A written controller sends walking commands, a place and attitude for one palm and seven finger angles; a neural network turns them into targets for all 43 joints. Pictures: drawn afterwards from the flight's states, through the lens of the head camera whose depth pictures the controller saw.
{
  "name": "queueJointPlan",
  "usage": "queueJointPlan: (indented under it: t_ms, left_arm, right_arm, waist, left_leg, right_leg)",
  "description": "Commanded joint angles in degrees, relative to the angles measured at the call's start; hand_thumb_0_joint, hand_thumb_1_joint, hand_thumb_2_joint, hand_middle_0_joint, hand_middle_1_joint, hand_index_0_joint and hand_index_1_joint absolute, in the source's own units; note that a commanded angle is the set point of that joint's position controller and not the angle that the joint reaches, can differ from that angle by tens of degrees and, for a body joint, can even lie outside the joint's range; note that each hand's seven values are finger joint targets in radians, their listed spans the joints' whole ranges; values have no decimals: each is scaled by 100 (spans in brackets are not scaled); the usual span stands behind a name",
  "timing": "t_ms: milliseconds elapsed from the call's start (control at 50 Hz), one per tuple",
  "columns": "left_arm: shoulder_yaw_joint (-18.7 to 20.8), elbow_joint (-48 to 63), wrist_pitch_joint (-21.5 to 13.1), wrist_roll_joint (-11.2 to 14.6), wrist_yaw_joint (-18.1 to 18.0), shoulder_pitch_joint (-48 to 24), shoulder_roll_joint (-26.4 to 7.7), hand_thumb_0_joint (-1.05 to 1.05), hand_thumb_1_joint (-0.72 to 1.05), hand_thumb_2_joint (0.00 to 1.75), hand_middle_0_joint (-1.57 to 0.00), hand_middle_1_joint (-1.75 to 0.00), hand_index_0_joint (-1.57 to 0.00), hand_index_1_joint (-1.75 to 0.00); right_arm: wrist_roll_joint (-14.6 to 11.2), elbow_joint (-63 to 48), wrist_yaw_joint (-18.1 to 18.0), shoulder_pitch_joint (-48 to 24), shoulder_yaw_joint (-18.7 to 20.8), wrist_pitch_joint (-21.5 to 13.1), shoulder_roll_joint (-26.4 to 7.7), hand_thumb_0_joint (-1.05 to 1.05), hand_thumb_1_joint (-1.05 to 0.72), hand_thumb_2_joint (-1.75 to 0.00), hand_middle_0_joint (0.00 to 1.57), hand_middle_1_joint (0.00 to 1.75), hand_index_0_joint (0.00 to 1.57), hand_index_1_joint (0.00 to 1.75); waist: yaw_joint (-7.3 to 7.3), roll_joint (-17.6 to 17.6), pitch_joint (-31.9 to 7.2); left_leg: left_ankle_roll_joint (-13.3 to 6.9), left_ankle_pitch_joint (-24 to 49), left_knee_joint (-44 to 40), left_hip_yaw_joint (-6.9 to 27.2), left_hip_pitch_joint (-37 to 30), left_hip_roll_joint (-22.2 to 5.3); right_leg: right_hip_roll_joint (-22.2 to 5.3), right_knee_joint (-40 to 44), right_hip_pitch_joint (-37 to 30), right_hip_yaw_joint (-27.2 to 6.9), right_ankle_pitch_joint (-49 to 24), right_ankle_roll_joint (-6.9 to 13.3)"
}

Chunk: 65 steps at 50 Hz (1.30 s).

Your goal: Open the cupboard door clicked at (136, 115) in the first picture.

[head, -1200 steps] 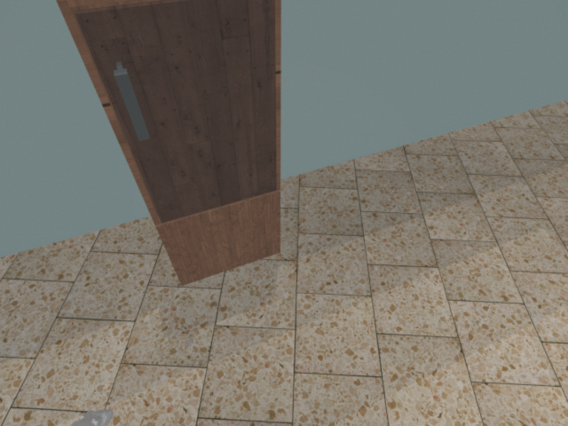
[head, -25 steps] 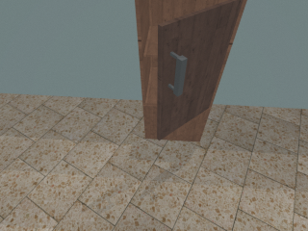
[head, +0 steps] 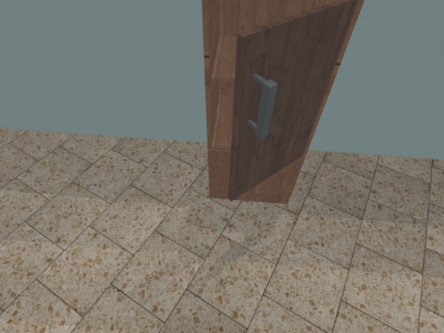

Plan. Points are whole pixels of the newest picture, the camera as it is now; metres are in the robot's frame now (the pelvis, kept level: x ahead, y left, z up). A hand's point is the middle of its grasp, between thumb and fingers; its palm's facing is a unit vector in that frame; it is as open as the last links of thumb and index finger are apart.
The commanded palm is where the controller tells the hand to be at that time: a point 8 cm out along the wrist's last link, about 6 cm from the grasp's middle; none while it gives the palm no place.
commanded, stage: walk to a spot facing it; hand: left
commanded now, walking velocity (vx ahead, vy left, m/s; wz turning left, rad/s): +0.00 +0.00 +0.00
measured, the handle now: (259, 106) +0.60 -0.06 +0.07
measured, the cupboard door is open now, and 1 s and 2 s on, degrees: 42 42 42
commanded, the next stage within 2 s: none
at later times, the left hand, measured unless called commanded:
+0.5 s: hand out of the picture +0.05 +0.20 -0.17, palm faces -0.15 -0.95 -0.27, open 7.4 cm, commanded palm none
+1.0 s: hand out of the picture +0.12 +0.18 -0.19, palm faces -0.40 -0.89 -0.21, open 7.4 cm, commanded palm none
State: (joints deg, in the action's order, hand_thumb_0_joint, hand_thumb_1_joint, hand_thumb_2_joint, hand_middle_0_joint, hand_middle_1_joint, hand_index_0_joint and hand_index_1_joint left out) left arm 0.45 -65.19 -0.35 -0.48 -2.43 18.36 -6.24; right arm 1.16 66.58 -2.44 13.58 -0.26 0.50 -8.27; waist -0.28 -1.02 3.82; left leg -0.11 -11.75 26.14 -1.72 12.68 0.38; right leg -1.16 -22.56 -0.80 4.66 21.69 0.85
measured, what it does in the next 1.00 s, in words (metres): steps on the spot, turning right: left foot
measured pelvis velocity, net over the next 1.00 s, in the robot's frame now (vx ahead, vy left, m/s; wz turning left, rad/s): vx -0.01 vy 0.02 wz -0.50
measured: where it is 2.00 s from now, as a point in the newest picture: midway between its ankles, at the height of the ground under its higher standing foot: outside the picture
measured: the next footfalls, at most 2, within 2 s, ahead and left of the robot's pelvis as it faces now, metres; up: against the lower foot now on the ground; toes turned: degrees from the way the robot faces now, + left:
left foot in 0.98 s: +0.09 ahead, +0.11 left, +0.00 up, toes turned -29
right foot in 1.34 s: -0.08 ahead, -0.10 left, +0.00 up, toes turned -46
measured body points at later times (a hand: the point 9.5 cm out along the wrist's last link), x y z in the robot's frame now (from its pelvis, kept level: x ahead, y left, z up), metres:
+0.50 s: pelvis -0.03 +0.00 -0.01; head +0.02 -0.03 +0.43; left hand +0.05 +0.24 -0.15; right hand -0.02 -0.25 -0.17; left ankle +0.03 +0.12 -0.74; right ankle -0.09 -0.09 -0.73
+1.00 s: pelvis -0.01 +0.02 -0.01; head +0.05 +0.02 +0.43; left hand +0.14 +0.23 -0.17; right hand +0.00 -0.26 -0.13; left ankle +0.06 +0.13 -0.74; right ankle -0.08 -0.09 -0.73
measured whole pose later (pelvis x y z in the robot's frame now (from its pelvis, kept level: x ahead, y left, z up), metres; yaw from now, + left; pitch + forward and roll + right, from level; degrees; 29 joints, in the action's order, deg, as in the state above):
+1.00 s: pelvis -0.01 +0.02 -0.01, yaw -28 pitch +1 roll -1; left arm 4.4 -52.6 3.0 -1.1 -0.3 13.9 -12.3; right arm 0.6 49.3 -2.0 4.5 2.0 0.2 -12.0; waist 1.9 -1.8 5.9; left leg 0.2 -15.7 33.5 1.1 18.0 -1.0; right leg 5.5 -38.1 18.4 -9.5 22.5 -0.1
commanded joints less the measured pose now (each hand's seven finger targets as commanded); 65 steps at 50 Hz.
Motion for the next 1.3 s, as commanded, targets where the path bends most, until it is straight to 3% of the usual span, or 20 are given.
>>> queueJointPlan:
  t_ms: [0, 260, 360, 380, 460, 480, 500, 520, 560, 620, 820, 900, 920, 940, 960, 980, 1040, 1080, 1220, 1280]
  left_arm:
    - [107, 19, -16, 23, -25, 662, -579, 0, 90, 90, -20, -30, -20, -30]
    - [476, 676, 238, -53, 86, 157, -971, 0, 90, 90, -20, -30, -20, -30]
    - [481, 1037, 321, -65, 203, -166, -779, 0, 90, 90, -20, -30, -20, -30]
    - [473, 1130, 331, -82, 231, -329, -746, 0, 90, 90, -20, -30, -20, -30]
    - [519, 1065, 275, -80, 308, 259, -811, 0, 90, 90, -20, -30, -20, -30]
    - [583, 999, 243, -110, 282, 616, -1060, 0, 90, 90, -20, -30, -20, -30]
    - [690, 1044, 188, -201, 194, 559, -1771, 0, 90, 90, -20, -30, -20, -30]
    - [673, 1156, 194, -118, 149, 468, -1953, 0, 90, 90, -20, -30, -20, -30]
    - [636, 1317, 152, -106, 95, -181, -1689, 0, 90, 90, -20, -30, -20, -30]
    - [615, 1451, 82, -68, 79, -261, -1526, 0, 90, 90, -20, -30, -20, -30]
    - [698, 1571, 130, -118, 89, -67, -1732, 0, 90, 90, -20, -30, -20, -30]
    - [685, 1699, 183, -75, 116, -576, -1689, 0, 90, 90, -20, -30, -20, -30]
    - [641, 1763, 193, -34, 136, -646, -1567, 0, 90, 90, -20, -30, -20, -30]
    - [583, 1841, 201, 17, 178, -474, -1234, 0, 90, 90, -20, -30, -20, -30]
    - [545, 1956, 187, -22, 231, -532, -1176, 0, 90, 90, -20, -30, -20, -30]
    - [540, 2024, 207, -76, 253, -640, -1295, 0, 90, 90, -20, -30, -20, -30]
    - [567, 1866, 252, -65, 385, -781, -1250, 0, 90, 90, -20, -30, -20, -30]
    - [524, 1881, 294, -56, 435, -807, -1167, 0, 90, 90, -20, -30, -20, -30]
    - [426, 1947, 234, -60, 453, -1131, -1033, 0, 90, 90, -20, -30, -20, -30]
    - [482, 1747, 143, -68, 398, -492, -1319, 0, 90, 90, -20, -30, -20, -30]
  right_arm:
    - [-19, -145, -29, 350, 95, -41, -479, 0, -90, -90, 20, 30, 20, 30]
    - [15, -741, -122, 190, 432, 97, -841, 0, -90, -90, 20, 30, 20, 30]
    - [78, -983, -117, 388, 564, 53, -1279, 0, -90, -90, 20, 30, 20, 30]
    - [85, -1043, -104, 419, 550, 35, -1274, 0, -90, -90, 20, 30, 20, 30]
    - [87, -1431, -34, -432, 566, 56, -1367, 0, -90, -90, 20, 30, 20, 30]
    - [32, -1557, -11, -643, 559, 95, -1240, 0, -90, -90, 20, 30, 20, 30]
    - [-15, -1732, 51, -684, 492, 139, -755, 0, -90, -90, 20, 30, 20, 30]
    - [18, -1843, 94, -989, 504, 174, -959, 0, -90, -90, 20, 30, 20, 30]
    - [3, -1760, 95, -1010, 556, 192, -920, 0, -90, -90, 20, 30, 20, 30]
    - [3, -1689, 104, -803, 525, 171, -849, 0, -90, -90, 20, 30, 20, 30]
    - [-90, -2058, 41, -1204, 457, 81, -823, 0, -90, -90, 20, 30, 20, 30]
    - [-124, -1928, -10, -443, 437, -11, -866, 0, -90, -90, 20, 30, 20, 30]
    - [-111, -1837, -40, -149, 460, -63, -1022, 0, -90, -90, 20, 30, 20, 30]
    - [-26, -1847, -73, 51, 529, -136, -1551, 0, -90, -90, 20, 30, 20, 30]
    - [11, -1934, -85, 177, 568, -90, -1837, 0, -90, -90, 20, 30, 20, 30]
    - [60, -2058, -66, 104, 523, -50, -1785, 0, -90, -90, 20, 30, 20, 30]
    - [60, -2187, -58, -403, 407, -53, -1369, 0, -90, -90, 20, 30, 20, 30]
    - [54, -2184, -62, -345, 412, -56, -1379, 0, -90, -90, 20, 30, 20, 30]
    - [68, -1929, 27, 158, 537, -22, -1584, 0, -90, -90, 20, 30, 20, 30]
    - [-10, -1939, 90, 55, 574, 1, -1600, 0, -90, -90, 20, 30, 20, 30]
  waist:
    - [-4, 45, 156]
    - [-63, 104, -121]
    - [-117, 1415, -316]
    - [-133, 1238, -370]
    - [404, 601, -465]
    - [623, -159, -319]
    - [587, -2137, -31]
    - [673, -1540, 99]
    - [283, -989, 202]
    - [181, -465, -371]
    - [322, -588, -512]
    - [-63, -673, -701]
    - [-191, -371, -800]
    - [-205, 1000, -1018]
    - [-166, 1756, -822]
    - [-189, 1158, -542]
    - [95, 1352, -384]
    - [84, 1180, -507]
    - [-130, 1303, -494]
    - [223, 788, -799]
  left_leg:
    - [-229, 1436, -247, 449, -464, -517]
    - [-117, 1041, 420, -53, -307, -899]
    - [-924, 640, -770, 1035, -599, -2250]
    - [-1069, 522, -879, 1123, -504, -2413]
    - [-520, 306, -52, -52, 471, -1986]
    - [-192, -413, 804, -421, 1112, -1486]
    - [304, -1952, 2407, -1023, 2231, -483]
    - [287, -2342, 3361, -204, 2314, -364]
    - [280, -1551, 4067, 353, 2562, -421]
    - [400, -1071, 4002, 296, 2277, -387]
    - [373, -1470, 2514, 275, 1686, -92]
    - [271, -654, 609, 254, 262, 17]
    - [181, -43, -147, 330, -716, -235]
    - [-354, 758, -669, 1827, -1627, -1661]
    - [-1096, 1905, -818, 2679, -1404, -2866]
    - [-1392, 1607, -767, 2678, -761, -2983]
    - [-936, 2138, -619, 1054, -476, -1911]
    - [-803, 2447, -473, 486, -639, -1729]
    - [-682, 2327, -215, 34, -535, -1926]
    - [-173, 1917, 836, -389, -111, -1685]
  right_leg:
    - [-580, 455, 782, -370, -1742, 52]
    - [-457, -469, 1427, -1049, -2291, 249]
    - [146, -2468, 2427, -369, 877, -30]
    - [29, -2815, 2392, -433, 1257, -8]
    - [-72, -1330, 1176, -250, -55, -50]
    - [-238, -230, 710, -557, -754, -41]
    - [-1686, 912, 655, -2919, -1042, 466]
    - [-2068, 870, 1165, -3344, -1390, 963]
    - [-1475, 402, 1000, -2835, -2316, 965]
    - [-1136, 8, 465, -2282, -3372, 881]
    - [-1042, -222, 400, -2873, -4024, 1131]
    - [-665, -653, 1128, -2797, -3710, 727]
    - [-379, -950, 1816, -2559, -3093, 430]
    - [386, -1770, 2914, -1866, -1084, 43]
    - [534, -3159, 3385, -873, 1640, -258]
    - [237, -3981, 3357, -970, 1566, -307]
    - [1, -4585, 3302, -748, 700, -440]
    - [-40, -3992, 3088, -475, 584, -463]
    - [91, -1896, 2122, 9, 363, -244]
    - [34, -233, 745, -50, -1219, -52]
